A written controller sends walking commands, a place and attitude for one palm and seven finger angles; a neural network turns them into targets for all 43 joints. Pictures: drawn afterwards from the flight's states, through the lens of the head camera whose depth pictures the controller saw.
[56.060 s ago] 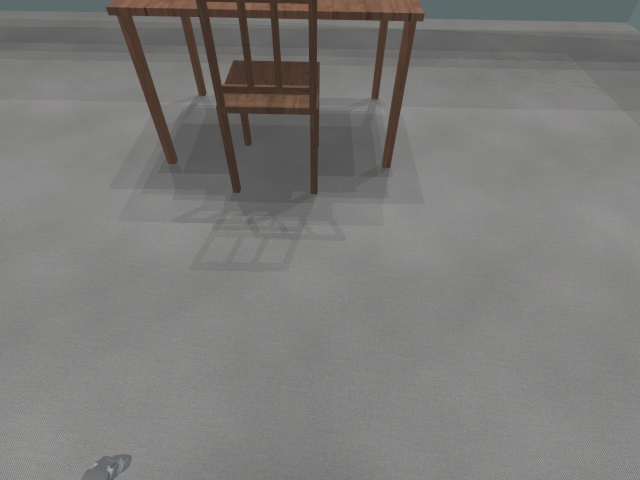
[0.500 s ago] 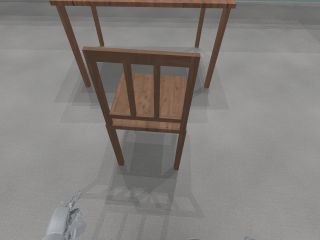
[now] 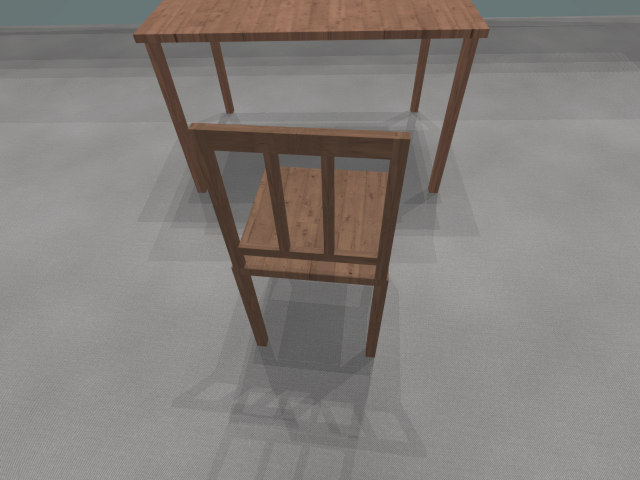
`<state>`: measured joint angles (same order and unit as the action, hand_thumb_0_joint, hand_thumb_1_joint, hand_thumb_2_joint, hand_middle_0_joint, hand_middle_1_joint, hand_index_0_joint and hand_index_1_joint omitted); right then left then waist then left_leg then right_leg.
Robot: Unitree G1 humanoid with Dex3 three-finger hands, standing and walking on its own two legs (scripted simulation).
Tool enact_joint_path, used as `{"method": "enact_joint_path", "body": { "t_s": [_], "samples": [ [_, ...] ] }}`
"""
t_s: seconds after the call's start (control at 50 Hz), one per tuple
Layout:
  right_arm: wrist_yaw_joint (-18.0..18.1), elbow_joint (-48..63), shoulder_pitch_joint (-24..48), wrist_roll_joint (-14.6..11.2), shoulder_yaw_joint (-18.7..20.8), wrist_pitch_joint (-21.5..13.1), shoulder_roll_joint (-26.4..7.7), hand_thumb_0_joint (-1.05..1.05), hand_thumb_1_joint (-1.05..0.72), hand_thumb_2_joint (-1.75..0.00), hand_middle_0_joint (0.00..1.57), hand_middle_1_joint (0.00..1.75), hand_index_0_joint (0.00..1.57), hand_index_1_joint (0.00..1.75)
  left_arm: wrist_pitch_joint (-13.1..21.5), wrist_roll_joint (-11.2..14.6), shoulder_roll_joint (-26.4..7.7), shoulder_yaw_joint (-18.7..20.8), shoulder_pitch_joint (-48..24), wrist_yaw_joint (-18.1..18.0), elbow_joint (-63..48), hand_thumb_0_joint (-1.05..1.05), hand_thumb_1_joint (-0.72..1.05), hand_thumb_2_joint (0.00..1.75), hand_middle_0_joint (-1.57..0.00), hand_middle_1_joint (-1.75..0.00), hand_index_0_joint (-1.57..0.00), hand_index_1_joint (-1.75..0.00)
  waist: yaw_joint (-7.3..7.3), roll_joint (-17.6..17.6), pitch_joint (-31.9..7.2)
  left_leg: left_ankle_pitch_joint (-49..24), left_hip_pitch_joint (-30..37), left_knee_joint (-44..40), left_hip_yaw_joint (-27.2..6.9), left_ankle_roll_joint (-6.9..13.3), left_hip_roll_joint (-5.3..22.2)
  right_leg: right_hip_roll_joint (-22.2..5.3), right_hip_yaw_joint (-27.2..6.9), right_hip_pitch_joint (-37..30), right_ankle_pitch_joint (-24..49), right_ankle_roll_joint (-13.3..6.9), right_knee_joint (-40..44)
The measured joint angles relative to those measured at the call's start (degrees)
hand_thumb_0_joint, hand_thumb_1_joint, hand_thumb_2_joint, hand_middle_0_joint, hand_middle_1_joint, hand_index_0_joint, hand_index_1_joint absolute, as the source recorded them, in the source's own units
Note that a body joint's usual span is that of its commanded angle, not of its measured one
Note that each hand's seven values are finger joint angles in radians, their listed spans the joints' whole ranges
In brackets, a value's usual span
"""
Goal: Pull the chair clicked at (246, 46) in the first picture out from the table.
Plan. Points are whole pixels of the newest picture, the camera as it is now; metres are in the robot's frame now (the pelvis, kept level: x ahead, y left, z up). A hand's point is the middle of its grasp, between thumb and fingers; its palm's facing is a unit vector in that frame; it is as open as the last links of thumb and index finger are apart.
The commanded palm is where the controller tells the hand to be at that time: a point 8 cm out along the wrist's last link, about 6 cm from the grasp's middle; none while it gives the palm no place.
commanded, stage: let the arm hang, fingers relaxed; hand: left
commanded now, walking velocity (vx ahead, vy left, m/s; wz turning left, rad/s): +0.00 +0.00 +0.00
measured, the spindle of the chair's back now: (278, 205) +0.65 +0.14 -0.10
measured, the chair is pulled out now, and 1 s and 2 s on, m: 0.59 0.59 0.59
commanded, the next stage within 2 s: look to check the result in 0.44 s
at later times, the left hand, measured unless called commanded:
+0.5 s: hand out of the picture -0.01 +0.16 -0.17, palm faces +0.02 -0.98 -0.19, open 7.3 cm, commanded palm none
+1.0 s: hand out of the picture -0.01 +0.15 -0.17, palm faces +0.02 -0.98 -0.18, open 7.3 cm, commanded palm none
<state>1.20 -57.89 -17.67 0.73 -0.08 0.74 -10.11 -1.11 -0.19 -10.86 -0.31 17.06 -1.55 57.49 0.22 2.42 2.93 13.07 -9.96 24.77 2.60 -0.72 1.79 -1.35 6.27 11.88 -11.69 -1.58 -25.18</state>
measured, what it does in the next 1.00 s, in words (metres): stands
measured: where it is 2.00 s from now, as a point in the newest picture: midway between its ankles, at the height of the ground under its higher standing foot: outside the picture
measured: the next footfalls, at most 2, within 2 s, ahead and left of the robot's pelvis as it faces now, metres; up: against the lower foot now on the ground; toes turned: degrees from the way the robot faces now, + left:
none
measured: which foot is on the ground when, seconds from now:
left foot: down 0.00-1.00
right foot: down 0.00-1.00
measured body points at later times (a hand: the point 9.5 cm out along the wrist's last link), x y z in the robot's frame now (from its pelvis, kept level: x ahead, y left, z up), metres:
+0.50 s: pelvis +0.00 +0.00 +0.00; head +0.01 -0.02 +0.45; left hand -0.01 +0.21 -0.15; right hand -0.04 -0.20 -0.17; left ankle +0.00 +0.13 -0.74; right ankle +0.02 -0.10 -0.74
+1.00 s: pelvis +0.00 -0.01 +0.00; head +0.02 -0.02 +0.45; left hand -0.01 +0.20 -0.15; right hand -0.03 -0.20 -0.17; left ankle +0.00 +0.13 -0.74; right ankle +0.02 -0.10 -0.74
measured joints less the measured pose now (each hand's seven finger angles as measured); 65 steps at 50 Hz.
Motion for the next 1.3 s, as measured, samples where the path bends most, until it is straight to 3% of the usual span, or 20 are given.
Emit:
{"method": "enact_joint_path", "body": {
  "t_s": [0.24, 1.3],
  "samples": [
    [0.3, -3.6, -3.0, -0.2, -0.8, -0.6, 2.7, 0.0, -0.91, -0.9, 0.2, 0.3, 0.19, 0.3, 0.4, 0.0, 3.4, -0.8, 0.7, -0.2, 3.4, 0.01, 0.92, 0.9, -0.2, -0.3, -0.2, -0.3, -0.28, -0.7, -0.2, -0.4, 0.7, -1.1, 0.7, -0.1, 0.2, 0.3, -0.7, -0.1, 0.4, -0.2, 0.5],
    [0.9, -5.2, -2.9, -0.4, -0.4, -1.3, 4.3, 0.0, -0.91, -0.9, 0.2, 0.3, 0.19, 0.3, 1.3, -0.1, 4.4, -0.2, 1.3, -0.6, 4.5, 0.01, 0.92, 0.9, -0.2, -0.3, -0.2, -0.3, -0.38, -1.2, 0.4, 0.0, 0.2, -1.0, 0.6, -0.6, 0.8, 0.9, -0.6, 0.5, -0.2, -0.7, 0.3]
  ]
}}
